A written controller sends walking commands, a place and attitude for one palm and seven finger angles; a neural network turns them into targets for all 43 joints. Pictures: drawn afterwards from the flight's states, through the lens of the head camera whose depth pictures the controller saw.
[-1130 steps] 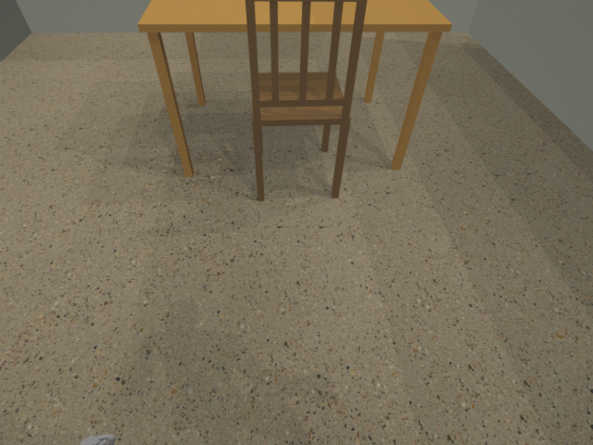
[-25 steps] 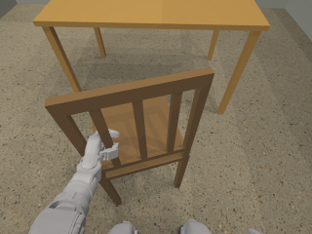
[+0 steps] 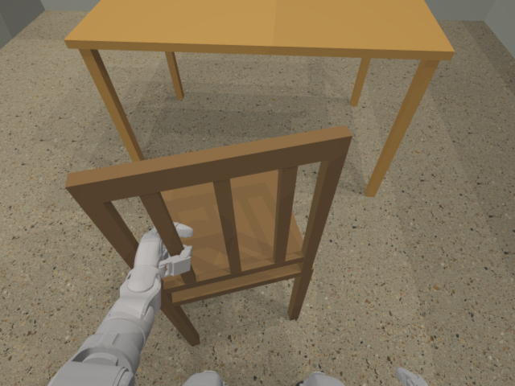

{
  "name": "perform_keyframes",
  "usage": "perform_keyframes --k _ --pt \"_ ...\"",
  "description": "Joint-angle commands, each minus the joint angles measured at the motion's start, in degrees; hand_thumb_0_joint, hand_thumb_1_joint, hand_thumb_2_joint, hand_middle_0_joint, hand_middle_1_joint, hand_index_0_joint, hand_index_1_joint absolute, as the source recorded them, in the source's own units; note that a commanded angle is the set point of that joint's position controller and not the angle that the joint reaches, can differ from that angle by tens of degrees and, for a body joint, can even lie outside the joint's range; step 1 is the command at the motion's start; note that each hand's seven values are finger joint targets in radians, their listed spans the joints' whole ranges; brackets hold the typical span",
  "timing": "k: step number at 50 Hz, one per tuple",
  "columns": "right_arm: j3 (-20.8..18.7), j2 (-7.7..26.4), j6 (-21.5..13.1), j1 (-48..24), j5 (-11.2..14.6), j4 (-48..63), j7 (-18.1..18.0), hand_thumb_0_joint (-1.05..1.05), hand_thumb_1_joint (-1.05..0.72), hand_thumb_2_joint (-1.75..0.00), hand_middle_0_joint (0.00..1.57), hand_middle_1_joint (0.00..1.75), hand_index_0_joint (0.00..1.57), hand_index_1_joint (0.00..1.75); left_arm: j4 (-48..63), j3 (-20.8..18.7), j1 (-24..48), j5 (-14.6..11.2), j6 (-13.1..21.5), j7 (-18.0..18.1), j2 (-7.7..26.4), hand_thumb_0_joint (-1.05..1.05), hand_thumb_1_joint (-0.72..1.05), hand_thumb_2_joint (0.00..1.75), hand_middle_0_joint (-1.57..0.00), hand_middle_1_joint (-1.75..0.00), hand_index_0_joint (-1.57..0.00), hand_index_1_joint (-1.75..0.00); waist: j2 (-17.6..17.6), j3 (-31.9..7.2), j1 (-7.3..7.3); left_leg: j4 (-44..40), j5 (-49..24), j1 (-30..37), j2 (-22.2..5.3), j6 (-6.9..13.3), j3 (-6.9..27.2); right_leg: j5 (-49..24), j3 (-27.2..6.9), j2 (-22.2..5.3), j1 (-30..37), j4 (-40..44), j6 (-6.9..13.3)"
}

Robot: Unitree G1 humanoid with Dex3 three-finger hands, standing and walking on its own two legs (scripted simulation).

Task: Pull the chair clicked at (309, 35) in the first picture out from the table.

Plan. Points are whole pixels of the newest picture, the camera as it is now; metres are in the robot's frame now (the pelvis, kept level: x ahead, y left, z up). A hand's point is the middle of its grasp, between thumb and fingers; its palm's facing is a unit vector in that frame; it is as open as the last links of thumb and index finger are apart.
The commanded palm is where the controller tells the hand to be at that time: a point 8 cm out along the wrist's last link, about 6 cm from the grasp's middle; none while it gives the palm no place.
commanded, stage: step backward, pulling the chair out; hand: left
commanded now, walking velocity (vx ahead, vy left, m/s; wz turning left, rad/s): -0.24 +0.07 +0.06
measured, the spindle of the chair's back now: (229, 232) +0.38 +0.08 -0.05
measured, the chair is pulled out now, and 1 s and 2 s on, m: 0.47 0.47 0.48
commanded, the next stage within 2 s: stop walking, hand still on the chair in 1.06 s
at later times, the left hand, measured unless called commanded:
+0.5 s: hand (184, 258) +0.33 +0.16 -0.05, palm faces +0.10 -0.98 -0.16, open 5.6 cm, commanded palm +0.34 +0.21 -0.04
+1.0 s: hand (184, 257) +0.33 +0.16 -0.05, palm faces +0.11 -0.98 -0.17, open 5.6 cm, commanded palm +0.34 +0.21 -0.04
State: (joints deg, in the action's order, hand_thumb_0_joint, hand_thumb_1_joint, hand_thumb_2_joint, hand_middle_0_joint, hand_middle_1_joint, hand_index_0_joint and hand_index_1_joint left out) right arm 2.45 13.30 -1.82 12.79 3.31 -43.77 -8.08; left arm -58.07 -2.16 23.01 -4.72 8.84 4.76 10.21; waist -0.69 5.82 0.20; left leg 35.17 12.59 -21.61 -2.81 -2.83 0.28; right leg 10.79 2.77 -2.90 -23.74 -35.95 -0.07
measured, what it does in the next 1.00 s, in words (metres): stands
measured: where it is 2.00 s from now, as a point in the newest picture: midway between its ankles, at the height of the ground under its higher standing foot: outside the picture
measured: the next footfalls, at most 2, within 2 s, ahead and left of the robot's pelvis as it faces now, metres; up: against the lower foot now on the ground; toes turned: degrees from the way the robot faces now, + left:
none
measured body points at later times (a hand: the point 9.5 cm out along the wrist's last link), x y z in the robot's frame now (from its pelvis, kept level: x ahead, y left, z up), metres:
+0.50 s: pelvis +0.00 +0.01 +0.00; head +0.04 +0.00 +0.45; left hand +0.32 +0.21 -0.04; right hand +0.12 -0.24 -0.12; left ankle +0.07 +0.15 -0.72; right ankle +0.08 -0.12 -0.72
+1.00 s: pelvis +0.00 +0.01 +0.00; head +0.04 +0.00 +0.45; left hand +0.32 +0.21 -0.04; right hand +0.11 -0.25 -0.12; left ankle +0.07 +0.15 -0.72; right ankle +0.08 -0.12 -0.72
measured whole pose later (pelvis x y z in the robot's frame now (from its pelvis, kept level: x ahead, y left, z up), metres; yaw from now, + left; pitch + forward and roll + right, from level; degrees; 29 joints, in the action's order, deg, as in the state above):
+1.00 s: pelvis +0.00 +0.01 +0.00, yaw +0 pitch -1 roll +1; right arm 2.3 14.1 -0.6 12.7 3.5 -42.6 -8.5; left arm -56.0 -1.1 22.5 -4.5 6.8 6.2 9.7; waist 0.2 5.4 0.2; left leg 33.3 11.5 -21.1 -2.4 -2.3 0.1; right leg 10.0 2.8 -3.4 -23.0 -33.8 -0.6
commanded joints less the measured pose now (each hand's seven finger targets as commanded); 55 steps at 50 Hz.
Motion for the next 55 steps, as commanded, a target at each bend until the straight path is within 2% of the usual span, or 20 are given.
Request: perform_keyframes --k 1,4,7,10,12,15,19,20,23,26,28,32,35,38,40,43,45,46,51,55 --pt "-3.28 8.07 -2.34 1.16 0.16 5.31 -0.71 0.0 -0.9 -0.9 0.2 0.3 0.2 0.3 10.63 -2.02 19.2 2.69 1.53 2.02 14.95 0.0 0.9 0.9 -0.5 -1.45 -0.5 -1.45 5.44 -19.32 -0.45 0.38 4.95 7.53 -1.09 1.98 1.39 5.12 -12.6 -12.19 4.55 14.5 4.9" --pt "-2.74 7.49 -1.83 -0.02 -0.04 5.62 -0.66 0.0 -0.9 -0.9 0.2 0.3 0.2 0.3 10.89 -2.08 19.58 2.61 1.07 2.05 14.54 0.0 0.9 0.9 -0.5 -1.45 -0.5 -1.45 6.91 -20.02 -0.54 0.24 2.05 9.25 -0.96 2.14 2.28 2.62 -10.65 -12.85 5.15 14.54 4.3" --pt "-2.48 8.07 -1.33 -1.68 -0.03 6.26 -0.97 0.0 -0.9 -0.9 0.2 0.3 0.2 0.3 11.56 -0.77 20.51 2.58 1.29 2.06 12.88 0.0 0.9 0.9 -0.5 -1.45 -0.5 -1.45 1.2 -17.57 -0.16 -6.52 -1.11 8.45 -3.83 3.23 4.82 7.04 -6.81 -8.65 4.4 11.31 2.29" --pt "-2.18 7.9 -0.77 -2.8 -0.12 6.76 -1.33 0.0 -0.9 -0.9 0.2 0.3 0.2 0.3 12.99 -0.14 20.84 2.81 1.65 2.25 11.81 0.0 0.9 0.9 -0.5 -1.45 -0.5 -1.45 -5.04 -17.73 0.22 -11.1 -3.02 6.03 -6.72 4.69 6.89 5.35 -4.09 -4.76 7.4 6.3 0.64" --pt "-2.27 7.64 -0.41 -2.83 -0.09 7.44 -1.21 0.0 -0.9 -0.9 0.2 0.3 0.2 0.3 13.13 -0.29 19.72 2.85 1.58 2.36 11.39 0.0 0.9 0.9 -0.5 -1.45 -0.5 -1.45 -5.47 -18.83 0.64 -10.95 -3.93 4.62 -7.54 5.21 7.14 3.6 -4.09 -4.07 9.52 4.35 0.49" --pt "-2.61 7.75 -0.25 -2.13 -0.03 7.34 -1.33 0.0 -0.9 -0.9 0.2 0.3 0.2 0.3 13.15 -0.53 18.94 2.76 1.17 2.3 12.48 0.0 0.9 0.9 -0.5 -1.45 -0.5 -1.45 -2.54 -18.34 0.43 -8.81 -1.92 4.78 -5.82 4.02 5.21 2.37 -5.96 -5.24 9.1 7.49 1.19" --pt "-2.85 7.5 -0.51 -1.23 0.1 7.36 -0.98 0.0 -0.9 -0.9 0.2 0.3 0.2 0.3 12.59 -1.07 19.41 2.74 0.98 2.36 13.44 0.0 0.9 0.9 -0.5 -1.45 -0.5 -1.45 2.35 -19.56 0.02 -3.9 2.66 7.27 -2.35 2.37 2.0 5.89 -9.6 -9.54 6.47 13.3 3.16" --pt "-3.05 8.12 -0.55 -0.93 0.16 6.78 -1.1 0.0 -0.9 -0.9 0.2 0.3 0.2 0.3 12.02 -1.58 18.69 2.64 0.74 2.37 14.52 0.0 0.9 0.9 -0.5 -1.45 -0.5 -1.45 1.79 -19.0 0.03 -3.98 2.36 8.05 -2.41 2.44 2.5 5.98 -9.35 -9.53 5.68 13.75 3.53" --pt "-2.53 7.55 -0.7 -1.64 0.03 7.57 -0.97 0.0 -0.9 -0.9 0.2 0.3 0.2 0.3 12.31 -1.35 19.99 2.62 0.91 2.36 13.38 0.0 0.9 0.9 -0.5 -1.45 -0.5 -1.45 1.82 -18.65 0.13 -6.01 2.14 7.85 -3.33 2.93 3.48 8.69 -7.56 -8.1 5.13 12.63 2.33" --pt "-2.33 7.98 -0.74 -2.11 -0.02 7.63 -1.13 0.0 -0.9 -0.9 0.2 0.3 0.2 0.3 12.21 -0.92 19.78 2.69 1.07 2.49 12.75 0.0 0.9 0.9 -0.5 -1.45 -0.5 -1.45 -4.37 -17.05 0.42 -10.79 2.53 5.49 -5.77 3.93 5.84 9.69 -4.71 -4.84 5.73 8.59 1.08" --pt "-2.1 7.39 -0.78 -2.56 -0.03 8.06 -0.99 0.0 -0.9 -0.9 0.2 0.3 0.2 0.3 12.87 -0.65 20.07 2.73 1.43 2.52 11.87 0.0 0.9 0.9 -0.5 -1.45 -0.5 -1.45 -5.33 -17.85 0.72 -11.88 1.93 4.04 -7.16 4.72 6.75 7.98 -4.04 -3.68 7.54 5.52 0.63" --pt "-2.4 7.43 -1.08 -2.04 0.03 7.94 -0.94 0.0 -0.9 -0.9 0.2 0.3 0.2 0.3 13.27 -0.82 19.7 2.57 1.3 2.43 12.27 0.0 0.9 0.9 -0.5 -1.45 -0.5 -1.45 -3.42 -17.69 0.63 -9.64 2.28 2.62 -6.34 4.43 5.47 6.55 -5.5 -4.33 8.43 6.42 1.02" --pt "-2.86 7.8 -1.46 -0.6 0.32 7.11 -0.95 0.0 -0.9 -0.9 0.2 0.3 0.2 0.3 12.34 -1.31 18.79 2.38 0.96 2.3 14.04 0.0 0.9 0.9 -0.5 -1.45 -0.5 -1.45 2.39 -17.65 0.12 -4.18 5.6 5.11 -2.45 2.7 2.59 8.6 -9.64 -8.22 5.62 12.92 3.19" --pt "-2.71 7.34 -1.52 -0.08 0.27 6.75 -0.55 0.0 -0.9 -0.9 0.2 0.3 0.2 0.3 11.76 -1.89 19.41 2.39 0.55 2.35 14.4 0.0 0.9 0.9 -0.5 -1.45 -0.5 -1.45 5.58 -19.02 -0.17 -0.29 5.49 8.05 -0.88 2.22 1.85 10.24 -10.7 -11.61 3.67 15.91 4.38" --pt "-2.69 7.94 -1.48 -0.19 0.26 5.99 -0.79 0.0 -0.9 -0.9 0.2 0.3 0.2 0.3 11.17 -1.95 19.28 2.24 0.26 2.3 14.75 0.0 0.9 0.9 -0.5 -1.45 -0.5 -1.45 4.75 -18.1 -0.26 -2.39 3.13 9.15 -1.82 2.55 3.22 9.66 -8.95 -10.71 3.33 15.19 4.12" --pt "-2.18 7.75 -1.47 -1.86 0.08 7.15 -0.92 0.0 -0.9 -0.9 0.2 0.3 0.2 0.3 12.54 -0.82 20.89 2.41 0.91 2.3 12.61 0.0 0.9 0.9 -0.5 -1.45 -0.5 -1.45 -0.88 -17.28 0.18 -8.56 1.19 7.04 -4.82 3.63 5.6 10.45 -5.31 -6.18 4.42 10.37 1.44" --pt "-2.09 7.89 -1.23 -2.59 0.11 7.19 -1.12 0.0 -0.9 -0.9 0.2 0.3 0.2 0.3 12.98 -0.55 20.6 2.38 0.91 2.4 12.55 0.0 0.9 0.9 -0.5 -1.45 -0.5 -1.45 -4.61 -15.91 0.42 -11.44 2.85 4.13 -6.3 4.56 6.75 10.83 -4.24 -4.36 6.16 7.82 0.78" --pt "-2.13 7.78 -1.16 -2.33 0.05 7.6 -0.97 0.0 -0.9 -0.9 0.2 0.3 0.2 0.3 13.04 -0.86 19.9 2.52 0.92 2.47 12.38 0.0 0.9 0.9 -0.5 -1.45 -0.5 -1.45 -5.05 -16.07 0.74 -11.79 3.5 2.87 -6.7 4.94 6.97 10.51 -4.37 -3.98 7.27 6.53 0.67" --pt "-2.75 7.9 -1.3 -0.98 0.2 7.5 -0.92 0.0 -0.9 -0.9 0.2 0.3 0.2 0.3 13.08 -1.2 18.67 2.68 0.62 2.48 13.2 0.0 0.9 0.9 -0.5 -1.45 -0.5 -1.45 0.43 -18.17 0.55 -6.84 2.67 5.03 -3.79 3.19 3.78 7.52 -7.26 -6.49 7.27 10.75 2.08" --pt "-2.75 7.98 -1.4 -0.99 0.2 7.07 -0.88 0.0 -0.9 -0.9 0.2 0.3 0.2 0.3 12.59 -1.36 18.95 2.47 0.33 2.41 14.06 0.0 0.9 0.9 -0.5 -1.45 -0.5 -1.45 1.89 -17.58 0.16 -4.81 2.47 7.3 -2.79 2.73 3.23 8.69 -7.89 -8.15 4.75 13.39 2.98"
